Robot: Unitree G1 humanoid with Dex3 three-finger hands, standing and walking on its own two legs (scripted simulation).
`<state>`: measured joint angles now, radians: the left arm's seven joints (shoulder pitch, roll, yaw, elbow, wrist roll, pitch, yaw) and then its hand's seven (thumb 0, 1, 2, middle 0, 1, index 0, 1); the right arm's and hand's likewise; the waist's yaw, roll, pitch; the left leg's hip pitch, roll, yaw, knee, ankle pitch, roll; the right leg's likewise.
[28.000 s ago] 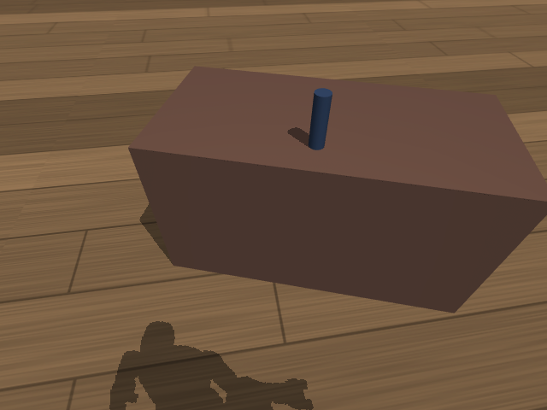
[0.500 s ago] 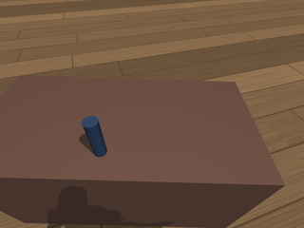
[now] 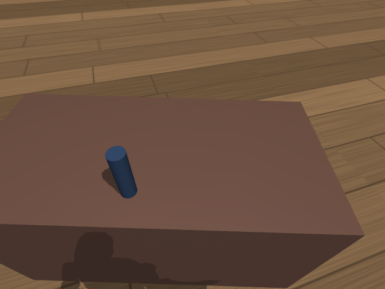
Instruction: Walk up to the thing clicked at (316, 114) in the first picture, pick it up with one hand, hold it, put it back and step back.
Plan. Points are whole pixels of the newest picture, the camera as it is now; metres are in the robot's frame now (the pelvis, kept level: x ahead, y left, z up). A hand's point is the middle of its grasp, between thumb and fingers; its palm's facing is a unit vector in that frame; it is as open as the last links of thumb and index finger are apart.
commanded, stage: stand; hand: left
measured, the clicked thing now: (122, 174) +0.43 +0.20 -0.04
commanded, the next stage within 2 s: step back in 0.50 s
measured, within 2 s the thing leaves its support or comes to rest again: neither
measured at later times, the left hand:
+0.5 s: hand out of the picture +0.06 +0.25 -0.16, palm faces -0.02 -0.94 -0.34, open 7.4 cm
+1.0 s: hand out of the picture -0.02 +0.24 -0.15, palm faces +0.04 -0.90 -0.44, open 7.4 cm
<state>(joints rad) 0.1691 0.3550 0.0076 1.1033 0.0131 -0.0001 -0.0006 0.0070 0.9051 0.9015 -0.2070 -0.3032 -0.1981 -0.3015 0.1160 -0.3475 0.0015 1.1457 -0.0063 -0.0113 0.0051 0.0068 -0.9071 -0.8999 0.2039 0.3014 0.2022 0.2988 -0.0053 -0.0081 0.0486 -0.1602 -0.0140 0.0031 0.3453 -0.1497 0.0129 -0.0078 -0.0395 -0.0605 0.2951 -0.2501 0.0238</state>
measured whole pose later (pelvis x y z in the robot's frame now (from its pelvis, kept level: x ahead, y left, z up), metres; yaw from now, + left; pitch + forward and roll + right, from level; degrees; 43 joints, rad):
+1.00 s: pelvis -0.09 -0.04 -0.02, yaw +3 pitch -1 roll +1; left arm 0.15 0.34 0.06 0.89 0.03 0.03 0.02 0.01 0.90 0.90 -0.21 -0.30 -0.20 -0.30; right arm 0.11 -0.43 -0.05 0.93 0.00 0.06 -0.01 0.01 -0.91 -0.90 0.20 0.30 0.20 0.30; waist 0.02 0.05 0.18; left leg -0.45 -0.10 -0.13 1.12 -0.49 -0.01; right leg -0.28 -0.04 -0.05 0.61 -0.32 -0.02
